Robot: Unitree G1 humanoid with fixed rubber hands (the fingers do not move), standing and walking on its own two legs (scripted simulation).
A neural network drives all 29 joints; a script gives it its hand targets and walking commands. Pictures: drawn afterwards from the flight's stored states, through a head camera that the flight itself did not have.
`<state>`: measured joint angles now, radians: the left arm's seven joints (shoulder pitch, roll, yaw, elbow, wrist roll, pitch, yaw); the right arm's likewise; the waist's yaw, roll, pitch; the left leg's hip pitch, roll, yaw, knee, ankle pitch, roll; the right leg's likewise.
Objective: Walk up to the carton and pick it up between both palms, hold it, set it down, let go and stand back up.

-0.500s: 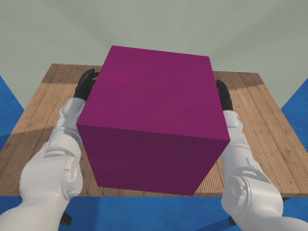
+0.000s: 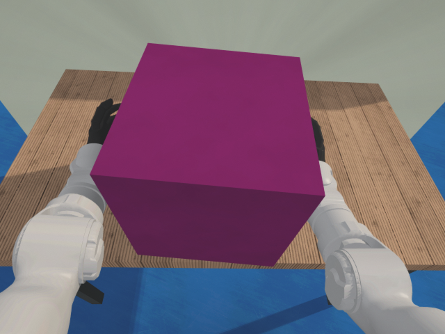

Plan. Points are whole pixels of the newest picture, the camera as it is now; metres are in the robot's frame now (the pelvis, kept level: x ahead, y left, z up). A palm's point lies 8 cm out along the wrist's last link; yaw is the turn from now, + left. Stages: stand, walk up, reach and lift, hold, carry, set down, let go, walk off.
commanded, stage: set down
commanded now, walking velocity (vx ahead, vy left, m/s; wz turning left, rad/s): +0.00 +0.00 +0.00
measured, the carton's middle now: (214, 161) +0.43 +0.03 +0.05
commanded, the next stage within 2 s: none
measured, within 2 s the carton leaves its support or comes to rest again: neither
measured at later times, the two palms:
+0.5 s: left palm (95, 166) +0.39 +0.24 +0.07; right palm (314, 175) +0.38 -0.15 +0.07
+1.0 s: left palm (74, 205) +0.32 +0.26 +0.06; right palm (326, 211) +0.31 -0.16 +0.07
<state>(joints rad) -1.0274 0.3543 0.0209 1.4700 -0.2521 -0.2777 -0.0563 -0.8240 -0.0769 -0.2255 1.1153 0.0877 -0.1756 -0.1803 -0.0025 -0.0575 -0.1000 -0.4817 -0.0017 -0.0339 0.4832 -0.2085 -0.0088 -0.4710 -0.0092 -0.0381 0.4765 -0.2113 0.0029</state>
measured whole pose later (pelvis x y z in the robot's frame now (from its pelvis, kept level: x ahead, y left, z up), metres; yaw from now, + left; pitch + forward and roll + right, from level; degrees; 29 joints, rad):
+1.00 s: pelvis -0.04 +0.02 +0.00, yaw +0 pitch +7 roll -2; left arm -0.47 0.37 0.01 0.74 -0.28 -0.07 -0.06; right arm -0.41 -0.10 -0.06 0.63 0.24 -0.03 -0.20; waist 0.00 -0.06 -0.10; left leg -0.45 0.00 -0.03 0.49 -0.17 0.00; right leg -0.40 0.00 -0.04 0.41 -0.13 0.00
